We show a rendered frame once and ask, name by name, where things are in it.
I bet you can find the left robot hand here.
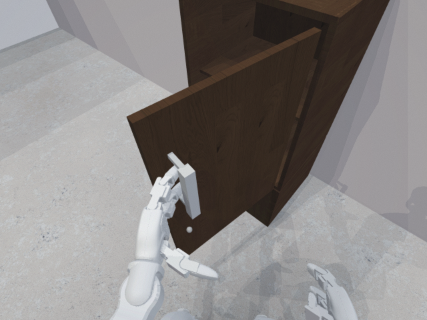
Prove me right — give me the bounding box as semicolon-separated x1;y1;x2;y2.
135;166;218;280

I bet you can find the left robot forearm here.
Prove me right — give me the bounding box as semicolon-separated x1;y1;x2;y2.
110;259;165;320

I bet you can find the cupboard door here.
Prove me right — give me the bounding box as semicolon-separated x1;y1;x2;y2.
127;27;322;255

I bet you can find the right robot hand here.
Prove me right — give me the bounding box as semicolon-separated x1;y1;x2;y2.
305;263;358;320

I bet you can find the handle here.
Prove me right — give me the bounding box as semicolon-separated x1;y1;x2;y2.
167;152;201;219

